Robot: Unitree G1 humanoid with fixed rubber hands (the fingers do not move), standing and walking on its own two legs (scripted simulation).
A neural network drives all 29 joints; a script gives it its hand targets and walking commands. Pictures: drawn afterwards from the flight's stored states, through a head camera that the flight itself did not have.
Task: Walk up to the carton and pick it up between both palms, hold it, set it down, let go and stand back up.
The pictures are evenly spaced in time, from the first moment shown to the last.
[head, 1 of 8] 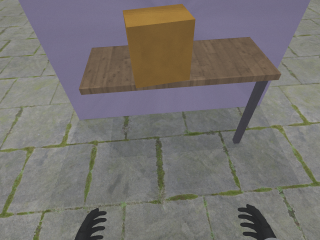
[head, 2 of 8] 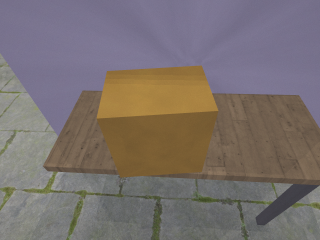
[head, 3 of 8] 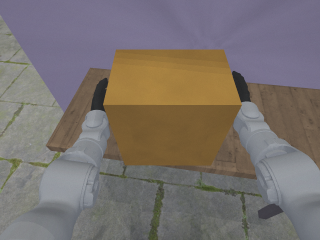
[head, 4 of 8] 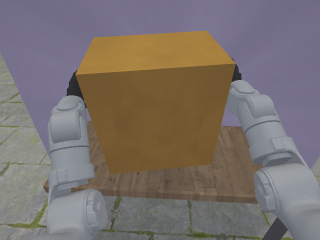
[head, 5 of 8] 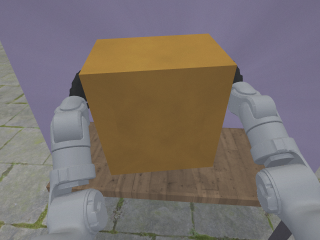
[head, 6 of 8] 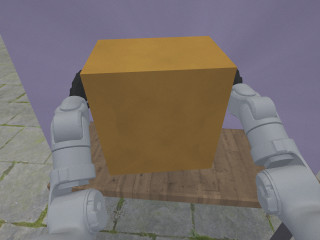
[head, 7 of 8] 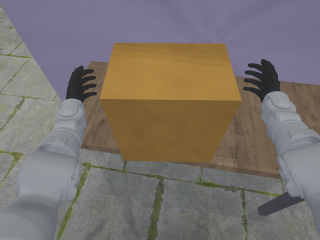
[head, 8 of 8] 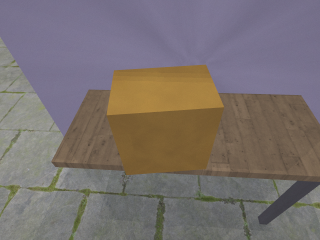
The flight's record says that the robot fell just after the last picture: no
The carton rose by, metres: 0.24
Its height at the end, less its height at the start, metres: +0.00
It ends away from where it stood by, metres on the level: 0.01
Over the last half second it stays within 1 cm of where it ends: yes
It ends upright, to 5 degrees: yes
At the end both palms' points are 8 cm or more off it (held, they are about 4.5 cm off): yes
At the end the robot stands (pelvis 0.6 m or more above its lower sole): yes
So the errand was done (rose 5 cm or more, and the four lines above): yes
